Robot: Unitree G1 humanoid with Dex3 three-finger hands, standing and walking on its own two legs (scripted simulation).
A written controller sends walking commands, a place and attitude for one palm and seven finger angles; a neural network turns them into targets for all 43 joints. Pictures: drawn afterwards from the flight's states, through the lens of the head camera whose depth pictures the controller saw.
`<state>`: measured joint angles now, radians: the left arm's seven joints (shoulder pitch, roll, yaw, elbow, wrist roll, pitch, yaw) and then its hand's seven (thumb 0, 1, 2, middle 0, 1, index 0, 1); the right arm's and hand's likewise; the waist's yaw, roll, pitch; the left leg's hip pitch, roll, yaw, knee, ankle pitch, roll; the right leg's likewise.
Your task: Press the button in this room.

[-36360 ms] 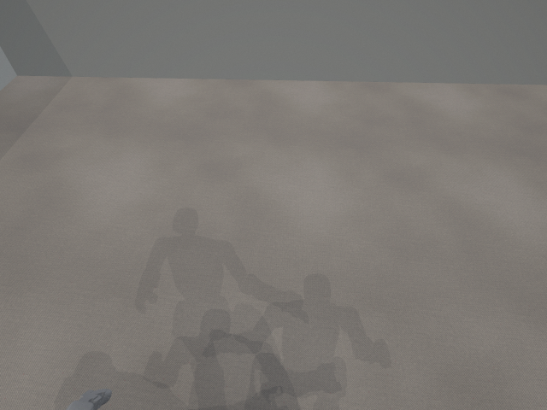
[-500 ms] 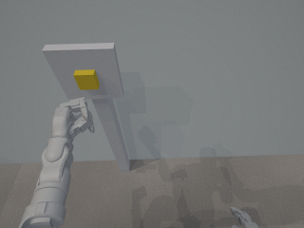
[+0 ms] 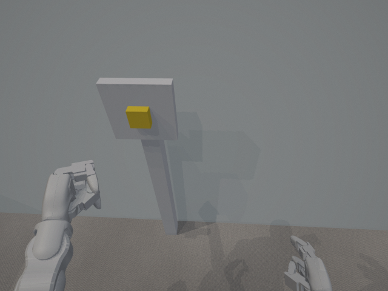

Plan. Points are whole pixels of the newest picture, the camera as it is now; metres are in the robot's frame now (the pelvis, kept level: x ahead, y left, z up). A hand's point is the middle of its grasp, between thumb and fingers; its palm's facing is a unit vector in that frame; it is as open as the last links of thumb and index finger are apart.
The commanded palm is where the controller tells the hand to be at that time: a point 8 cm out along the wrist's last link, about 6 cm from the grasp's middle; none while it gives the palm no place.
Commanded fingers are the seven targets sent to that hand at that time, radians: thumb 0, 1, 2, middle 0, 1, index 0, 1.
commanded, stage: draw the hand back to the body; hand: left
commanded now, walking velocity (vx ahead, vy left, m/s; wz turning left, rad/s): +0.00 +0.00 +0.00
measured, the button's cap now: (139, 116) +0.53 +0.20 +0.08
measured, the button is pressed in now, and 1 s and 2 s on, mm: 0 0 0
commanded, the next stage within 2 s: step back with the hand held close in 0.78 s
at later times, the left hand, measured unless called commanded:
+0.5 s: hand (43, 212) +0.19 +0.25 +0.16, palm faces +0.40 -0.83 -0.39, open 3.1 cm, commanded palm +0.14 +0.29 +0.18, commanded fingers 0.00 0.90 0.90 -1.30 -1.50 -1.30 -1.50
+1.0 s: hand (31, 211) +0.19 +0.26 +0.17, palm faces +0.43 -0.81 -0.40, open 3.1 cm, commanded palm +0.13 +0.29 +0.18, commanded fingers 0.00 0.90 0.90 -1.30 -1.50 -1.30 -1.50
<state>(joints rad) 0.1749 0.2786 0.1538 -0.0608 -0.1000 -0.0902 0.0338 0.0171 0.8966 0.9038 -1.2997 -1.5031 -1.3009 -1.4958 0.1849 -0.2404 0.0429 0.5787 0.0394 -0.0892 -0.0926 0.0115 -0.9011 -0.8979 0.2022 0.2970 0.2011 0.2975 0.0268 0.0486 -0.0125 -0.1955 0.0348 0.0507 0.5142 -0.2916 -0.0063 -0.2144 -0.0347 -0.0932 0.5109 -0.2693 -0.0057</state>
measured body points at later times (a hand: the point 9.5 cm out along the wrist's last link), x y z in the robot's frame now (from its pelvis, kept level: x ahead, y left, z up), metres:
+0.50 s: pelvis +0.01 +0.01 +0.01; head -0.01 -0.01 +0.46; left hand +0.16 +0.29 +0.18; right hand +0.20 -0.20 -0.08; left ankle -0.01 +0.12 -0.74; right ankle +0.00 -0.11 -0.74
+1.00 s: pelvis +0.00 +0.01 +0.01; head -0.01 +0.00 +0.46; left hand +0.16 +0.30 +0.19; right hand +0.19 -0.20 -0.07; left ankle -0.01 +0.12 -0.74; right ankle +0.00 -0.11 -0.74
